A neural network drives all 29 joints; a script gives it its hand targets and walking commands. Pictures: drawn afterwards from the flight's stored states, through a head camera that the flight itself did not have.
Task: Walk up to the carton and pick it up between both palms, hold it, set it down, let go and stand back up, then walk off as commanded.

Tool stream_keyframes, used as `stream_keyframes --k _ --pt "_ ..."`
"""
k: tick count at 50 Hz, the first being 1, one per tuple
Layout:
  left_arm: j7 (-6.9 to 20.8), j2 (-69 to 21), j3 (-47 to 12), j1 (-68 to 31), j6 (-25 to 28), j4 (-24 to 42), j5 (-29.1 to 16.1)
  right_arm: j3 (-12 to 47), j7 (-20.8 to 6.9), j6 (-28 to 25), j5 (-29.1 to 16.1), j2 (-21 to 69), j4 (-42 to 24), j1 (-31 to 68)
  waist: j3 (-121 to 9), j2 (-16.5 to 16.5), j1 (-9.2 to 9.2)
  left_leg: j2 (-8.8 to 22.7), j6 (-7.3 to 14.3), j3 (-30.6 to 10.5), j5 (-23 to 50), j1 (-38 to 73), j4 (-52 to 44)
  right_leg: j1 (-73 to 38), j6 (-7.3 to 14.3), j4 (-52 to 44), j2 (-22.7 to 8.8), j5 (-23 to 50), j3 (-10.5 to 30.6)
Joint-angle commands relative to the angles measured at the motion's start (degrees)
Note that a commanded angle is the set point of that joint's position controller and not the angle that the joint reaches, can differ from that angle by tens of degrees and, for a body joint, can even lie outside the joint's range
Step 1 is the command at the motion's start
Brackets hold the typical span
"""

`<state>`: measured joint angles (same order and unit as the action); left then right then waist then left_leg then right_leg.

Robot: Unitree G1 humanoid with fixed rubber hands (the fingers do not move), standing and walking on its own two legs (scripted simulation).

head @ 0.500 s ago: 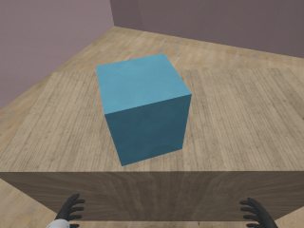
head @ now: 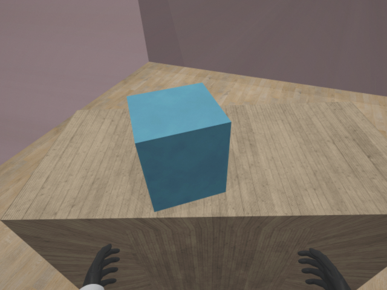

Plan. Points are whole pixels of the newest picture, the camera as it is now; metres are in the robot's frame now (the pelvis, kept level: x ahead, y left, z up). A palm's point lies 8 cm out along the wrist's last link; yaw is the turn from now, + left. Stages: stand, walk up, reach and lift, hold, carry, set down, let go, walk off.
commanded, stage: reach and lift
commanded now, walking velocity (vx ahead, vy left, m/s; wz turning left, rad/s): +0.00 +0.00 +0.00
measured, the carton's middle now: (178, 146) +0.49 +0.06 +0.05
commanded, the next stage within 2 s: none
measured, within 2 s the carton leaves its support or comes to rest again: neither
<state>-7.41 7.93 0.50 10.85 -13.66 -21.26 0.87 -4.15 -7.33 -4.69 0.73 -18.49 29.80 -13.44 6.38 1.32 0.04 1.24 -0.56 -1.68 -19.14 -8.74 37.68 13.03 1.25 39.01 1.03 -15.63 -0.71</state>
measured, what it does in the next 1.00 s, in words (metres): stands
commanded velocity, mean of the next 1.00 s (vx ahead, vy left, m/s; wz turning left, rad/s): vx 0.00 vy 0.00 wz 0.00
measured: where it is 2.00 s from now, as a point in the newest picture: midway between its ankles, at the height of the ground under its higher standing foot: outside the picture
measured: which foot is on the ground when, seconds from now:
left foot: down 0.00-1.00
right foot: down 0.00-1.00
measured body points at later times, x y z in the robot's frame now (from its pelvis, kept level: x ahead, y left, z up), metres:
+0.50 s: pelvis +0.03 +0.00 +0.01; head +0.02 -0.01 +0.46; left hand +0.23 +0.21 +0.02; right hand +0.22 -0.22 -0.01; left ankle +0.04 +0.16 -0.72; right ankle +0.08 -0.09 -0.72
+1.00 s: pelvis +0.04 +0.00 +0.02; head +0.04 +0.00 +0.47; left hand +0.25 +0.20 +0.05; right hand +0.26 -0.21 +0.03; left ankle +0.04 +0.16 -0.72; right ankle +0.08 -0.09 -0.72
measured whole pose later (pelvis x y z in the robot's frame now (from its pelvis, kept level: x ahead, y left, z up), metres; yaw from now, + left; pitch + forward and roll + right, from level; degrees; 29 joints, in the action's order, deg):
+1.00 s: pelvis +0.04 +0.00 +0.02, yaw +1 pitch -6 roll +1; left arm -14.0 -0.1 0.5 17.1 -7.9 5.1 0.1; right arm 1.6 -6.5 -7.3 -10.0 -17.8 7.5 -14.6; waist 6.3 -0.4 0.0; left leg 0.8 -2.4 -1.7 -15.7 -6.2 27.6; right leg 11.4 1.7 31.6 0.4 -14.5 -0.7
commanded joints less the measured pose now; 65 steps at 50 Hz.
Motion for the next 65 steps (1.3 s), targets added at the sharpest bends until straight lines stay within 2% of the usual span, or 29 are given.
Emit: stream_keyframes --k 1,2,3,5,9,12,15,24,27,29,32,36,41,45,51,54,58,65 --pt "-2.4 6.1 5.7 -8.9 3.7 13.1 0.3 -1.5 -0.3 -0.8 -6.0 -5.6 -17.9 6.4 -5.5 -9.1 4.7 -1.0 4.1 6.9 -7.9 -26.9 -18.4 -19.4 -2.6 -17.9 -3.1 -23.2 10.6" --pt "-2.3 7.0 6.1 -8.6 3.3 13.5 -0.5 -0.5 0.1 -0.3 -6.6 -4.1 -19.3 5.9 -5.0 -13.3 5.14 -3.6 2.8 7.4 -3.4 -18.9 -14.8 -11.5 -1.2 -22.4 -6.3 -29.5 13.1" --pt "-2.5 7.3 5.7 -8.7 2.8 14.9 -1.6 0.0 0.5 0.4 -7.2 -2.9 -21.4 5.3 -4.8 -15.6 5.02 -5.5 2.1 6.7 -0.8 -11.4 -13.5 -4.9 -0.8 -25.5 -8.4 -31.2 14.2" --pt "-2.7 6.7 4.8 -8.3 2.0 16.4 -2.6 0.3 1.2 1.8 -8.1 -1.7 -23.4 4.0 -4.1 -14.2 4.85 -5.4 1.6 5.5 0.4 -5.8 -15.2 -1.9 -1.2 -27.4 -8.7 -28.6 13.6" --pt "-3.0 6.0 5.7 -6.3 1.1 19.0 -2.5 0.1 2.1 3.9 -8.8 -1.5 -26.2 2.4 -3.0 -10.1 5.32 -4.6 1.6 5.3 0.2 -5.0 -18.3 -4.0 -1.7 -27.2 -7.3 -24.4 11.6" --pt "-3.6 4.3 3.9 -2.7 1.8 22.6 -3.3 -1.0 2.5 3.7 -9.1 -1.6 -28.1 0.2 -4.6 -7.0 4.95 -3.0 0.9 4.7 2.3 -5.6 -21.0 -7.1 -2.4 -24.8 -5.1 -15.0 8.4" --pt "-3.9 2.4 2.7 0.8 3.0 24.9 -3.4 -0.7 2.3 2.8 -10.1 -2.3 -28.1 -1.5 -5.2 -5.4 4.89 -2.3 0.4 4.4 3.4 -4.7 -22.4 -8.1 -1.5 -23.6 -3.7 -8.6 6.1" --pt "-4.9 -1.2 -2.2 4.9 8.9 30.1 -5.3 1.0 1.4 -4.0 -13.1 -4.2 -33.0 -2.8 -8.6 -5.9 5.07 -2.1 0.5 4.3 9.9 -3.0 -21.5 -10.2 -0.2 -20.5 -0.9 4.0 3.3" --pt "-5.5 -2.4 -3.7 6.4 10.6 32.7 -5.3 1.8 0.9 -5.7 -14.5 -4.9 -32.8 -3.4 -9.8 -4.7 5.22 -1.8 0.2 4.0 13.7 -1.3 -20.9 -9.9 0.5 -19.6 0.4 8.0 2.3" --pt "-5.7 -3.5 -4.4 6.6 11.4 33.7 -5.1 1.8 0.5 -6.5 -15.2 -5.8 -32.1 -3.0 -10.2 -4.7 4.57 -1.6 0.0 3.9 14.2 -0.1 -20.7 -9.0 0.9 -19.6 1.2 8.6 1.9" --pt "-5.9 -4.8 -5.3 7.9 11.9 35.4 -4.5 2.0 0.3 -7.8 -16.4 -6.6 -31.6 -3.6 -10.8 -4.3 4.4 -1.4 -0.2 3.4 17.3 0.9 -20.2 -9.1 1.5 -19.2 1.9 11.6 1.3" --pt "-6.1 -5.9 -6.1 7.4 12.4 36.4 -4.4 2.4 0.3 -9.2 -17.7 -7.1 -33.5 -2.1 -11.4 -4.8 4.52 -1.3 -0.3 3.4 17.1 1.1 -20.1 -8.9 1.7 -19.5 2.0 11.3 1.4" --pt "-6.7 -6.2 -5.7 2.2 10.6 35.7 -3.9 2.0 0.5 -8.0 -18.1 -7.2 -34.8 3.7 -9.7 -5.8 4.82 -1.2 0.2 3.9 11.0 -0.1 -21.6 -7.4 1.6 -20.4 1.4 5.6 2.4" --pt "-7.6 -5.9 -5.6 -3.9 8.7 38.1 -4.5 1.9 0.7 -5.7 -18.4 -6.9 -36.6 8.5 -9.1 -5.6 4.86 -1.1 0.4 4.2 5.7 -1.1 -23.1 -6.5 1.4 -21.0 0.7 0.5 3.3" --pt "-8.3 -4.2 -3.8 -11.9 5.2 39.3 -5.7 1.8 1.9 -1.7 -18.3 -6.7 -36.1 15.4 -9.6 -6.0 5.14 -1.2 0.6 4.8 5.1 -1.4 -23.5 -7.4 0.7 -21.6 -0.1 -1.2 5.0" --pt "-8.1 -3.9 -2.6 -13.2 2.5 39.1 -6.2 2.3 2.7 0.5 -18.8 -6.9 -34.4 17.1 -9.9 -5.7 5.21 -1.3 0.4 5.0 7.7 -0.3 -23.4 -8.6 0.4 -21.9 0.0 1.1 5.2" --pt "-7.2 -3.7 -0.1 -15.1 -2.3 39.5 -5.6 3.0 4.4 3.2 -19.8 -7.8 -33.8 20.3 -12.1 -5.1 5.36 -1.5 0.1 5.0 15.2 1.8 -22.6 -11.5 0.7 -21.2 0.8 9.5 4.6" --pt "-5.6 -2.0 3.8 -17.7 -9.7 45.7 -5.1 4.4 8.1 6.2 -22.2 -9.6 -39.4 25.7 -16.9 -5.0 5.51 -2.2 -1.1 4.6 28.6 5.1 -19.6 -15.8 0.1 -18.8 1.8 27.7 3.9"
